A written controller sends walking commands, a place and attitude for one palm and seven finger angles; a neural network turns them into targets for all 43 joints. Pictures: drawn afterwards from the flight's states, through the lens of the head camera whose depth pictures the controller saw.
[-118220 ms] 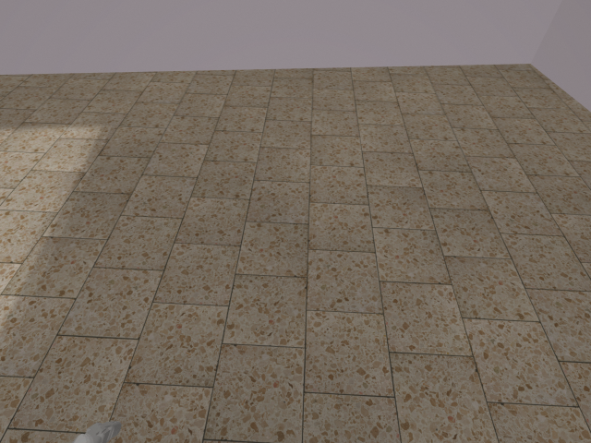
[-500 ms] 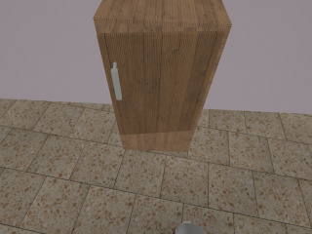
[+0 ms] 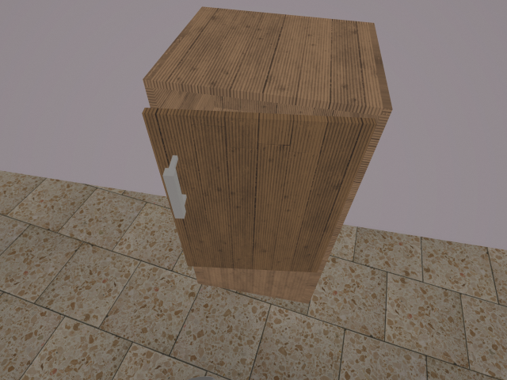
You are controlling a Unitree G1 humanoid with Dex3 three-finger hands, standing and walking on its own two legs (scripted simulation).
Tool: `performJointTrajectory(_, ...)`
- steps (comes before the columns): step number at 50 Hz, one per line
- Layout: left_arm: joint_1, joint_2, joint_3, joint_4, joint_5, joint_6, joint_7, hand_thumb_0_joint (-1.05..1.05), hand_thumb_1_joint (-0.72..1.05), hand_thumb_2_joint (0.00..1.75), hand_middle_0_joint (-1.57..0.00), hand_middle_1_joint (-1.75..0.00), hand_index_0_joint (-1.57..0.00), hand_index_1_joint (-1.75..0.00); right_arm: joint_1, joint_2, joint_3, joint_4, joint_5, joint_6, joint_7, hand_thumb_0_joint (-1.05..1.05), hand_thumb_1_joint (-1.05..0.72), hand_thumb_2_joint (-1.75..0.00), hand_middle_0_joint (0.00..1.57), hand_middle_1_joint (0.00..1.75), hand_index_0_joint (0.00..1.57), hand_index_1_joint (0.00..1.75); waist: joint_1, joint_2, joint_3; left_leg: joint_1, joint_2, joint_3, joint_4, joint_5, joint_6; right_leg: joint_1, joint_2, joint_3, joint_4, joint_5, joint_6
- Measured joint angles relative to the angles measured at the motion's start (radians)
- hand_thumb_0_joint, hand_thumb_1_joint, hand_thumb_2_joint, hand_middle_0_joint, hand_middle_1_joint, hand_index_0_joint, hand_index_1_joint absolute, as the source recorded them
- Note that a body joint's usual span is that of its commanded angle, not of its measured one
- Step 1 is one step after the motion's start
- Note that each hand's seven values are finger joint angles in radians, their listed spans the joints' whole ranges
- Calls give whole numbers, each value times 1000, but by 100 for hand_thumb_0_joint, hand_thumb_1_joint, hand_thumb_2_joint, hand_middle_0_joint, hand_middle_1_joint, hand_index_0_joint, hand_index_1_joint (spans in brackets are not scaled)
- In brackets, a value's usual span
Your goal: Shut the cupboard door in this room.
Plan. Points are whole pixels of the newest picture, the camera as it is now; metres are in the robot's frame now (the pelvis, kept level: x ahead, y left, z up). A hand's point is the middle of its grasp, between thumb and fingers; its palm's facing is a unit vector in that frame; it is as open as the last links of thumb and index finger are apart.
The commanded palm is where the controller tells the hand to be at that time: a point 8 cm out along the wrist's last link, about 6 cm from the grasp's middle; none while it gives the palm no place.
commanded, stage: come to a stop and stand still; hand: left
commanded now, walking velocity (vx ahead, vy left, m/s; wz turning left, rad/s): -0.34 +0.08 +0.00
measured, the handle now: (177, 187) +0.48 +0.21 -0.03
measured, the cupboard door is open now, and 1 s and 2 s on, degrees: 8 8 8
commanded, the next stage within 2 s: look again from close up in 1.70 s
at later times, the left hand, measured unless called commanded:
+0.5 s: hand out of the picture +0.02 +0.17 -0.16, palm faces +0.00 -0.95 -0.32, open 7.3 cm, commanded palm none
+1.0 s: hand out of the picture -0.08 +0.14 -0.18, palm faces +0.05 -0.99 -0.10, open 7.3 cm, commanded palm none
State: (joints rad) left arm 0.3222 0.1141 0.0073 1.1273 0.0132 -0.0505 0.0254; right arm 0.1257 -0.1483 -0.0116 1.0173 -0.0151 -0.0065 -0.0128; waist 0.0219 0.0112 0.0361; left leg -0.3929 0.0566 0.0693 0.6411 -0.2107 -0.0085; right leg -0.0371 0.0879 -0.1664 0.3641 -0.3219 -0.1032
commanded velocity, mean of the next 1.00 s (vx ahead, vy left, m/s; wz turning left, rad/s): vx -0.06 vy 0.00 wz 0.00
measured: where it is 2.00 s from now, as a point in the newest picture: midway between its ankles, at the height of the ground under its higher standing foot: outside the picture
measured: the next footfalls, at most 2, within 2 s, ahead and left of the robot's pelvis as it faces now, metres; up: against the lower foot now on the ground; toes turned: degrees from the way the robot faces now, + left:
left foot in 0.02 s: +0.10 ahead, +0.11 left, +0.00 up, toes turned +5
left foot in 0.74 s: -0.01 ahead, +0.13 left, +0.00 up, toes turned +1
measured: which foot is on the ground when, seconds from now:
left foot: up 0.00-0.00, down 0.02-0.30, up 0.32-0.72, down 0.74-1.00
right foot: down 0.00-1.00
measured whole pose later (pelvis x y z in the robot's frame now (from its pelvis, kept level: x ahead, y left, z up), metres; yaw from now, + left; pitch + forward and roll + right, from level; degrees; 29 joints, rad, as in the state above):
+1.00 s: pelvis -0.05 +0.00 +0.01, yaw +0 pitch -3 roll +0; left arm 0.31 0.11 0.00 1.16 0.00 0.02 0.03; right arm 0.29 -0.12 0.02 1.15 -0.01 0.02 -0.05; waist 0.01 -0.03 0.06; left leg -0.13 0.04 0.01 0.41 -0.22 -0.02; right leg -0.05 0.08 -0.09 0.32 -0.22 -0.08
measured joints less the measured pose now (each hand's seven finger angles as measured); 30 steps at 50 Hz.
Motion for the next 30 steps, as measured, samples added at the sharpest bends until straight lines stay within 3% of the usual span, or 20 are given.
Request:
performJointTrajectory(1, 12, -7, -3, 8, -4, 6, 3, 0, 92, 89, -20, -30, -20, -29, -3, 3, 6, 1, 1, -4, -3, 0, -91, -90, 20, 29, 19, 30, 5, 0, 2, 31, -5, -1, -45, 91, 10, -1, -2, 5, 33, -23, 7)
performJointTrajectory(6, 11, -18, -7, 4, -8, 57, 32, 0, 91, 89, -20, -30, -20, -29, 8, 28, 20, 3, 11, 5, -25, 0, -91, -90, 20, 29, 20, 30, 10, -35, 22, 90, -35, 14, -77, 1, 45, -41, -42, 27, 192, -60, 87)
performJointTrajectory(10, -33, -5, 0, -46, -8, 81, 25, 0, 91, 89, -20, -30, -21, -29, 7, 22, 13, 2, 13, 30, -31, 0, -91, -90, 21, 29, 20, 30, 13, -46, 50, 80, -55, 29, -117, 0, 26, -96, -64, 77, 240, -109, 100)
performJointTrajectory(12, -63, 8, 7, -70, -6, 84, 21, 0, 91, 89, -20, -30, -21, -29, 2, 11, 6, 3, 11, 40, -31, 0, -91, -90, 21, 30, 20, 30, 11, -41, 72, 59, -59, 32, -115, 16, 24, -110, -66, 92, 232, -125, 86)
performJointTrajectory(15, -86, 25, 17, -92, 3, 84, 25, 0, 91, 89, -20, -30, -21, -29, 9, -18, -13, 8, 14, 58, -31, 0, -91, -90, 21, 30, 20, 30, -2, 6, 79, 30, -35, 18, -93, 27, 14, -110, -35, 81, 193, -103, 0)
performJointTrajectory(16, -84, 32, 21, -99, 7, 81, 28, 0, 91, 89, -20, -30, -21, -29, 15, -26, -18, 11, 13, 66, -31, 0, -91, -90, 21, 30, 20, 30, -6, 12, 77, 22, -34, 10, -60, -12, 15, -107, -31, 82, 187, -94, -11)
performJointTrajectory(19, -69, 53, 25, -101, 11, 75, 39, 0, 91, 89, -20, -30, -20, -29, 35, -42, -30, 28, 10, 88, -31, 0, -91, -90, 21, 29, 20, 30, -19, 6, 58, -5, -58, -34, 142, -184, 7, -85, -35, 91, 159, -79, -12)
performJointTrajectory(22, -59, 65, 23, -96, 8, 77, 41, 0, 91, 89, -20, -30, -20, -29, 54, -55, -37, 43, 12, 95, -30, 0, -91, -90, 20, 29, 20, 30, -31, -3, 39, -3, -64, -46, 275, -222, -3, -61, -40, 98, 123, -56, -14)
performJointTrajectory(26, -63, 62, 15, -92, 3, 67, 34, 0, 91, 89, -20, -30, -20, -29, 72, -65, -36, 60, 14, 93, -28, 0, -91, -90, 20, 29, 20, 30, -42, 1, 30, 38, -48, -58, 267, -218, -16, -46, -35, 91, 88, -32, -21)
performJointTrajectory(30, -68, 44, 6, -88, 1, 54, 32, 0, 91, 89, -20, -30, -20, -29, 79, -58, -27, 78, 18, 91, -29, 0, -91, -90, 20, 29, 19, 30, -34, 6, 31, 93, -30, -71, 168, -213, -18, -44, -23, 81, 68, -10, -23)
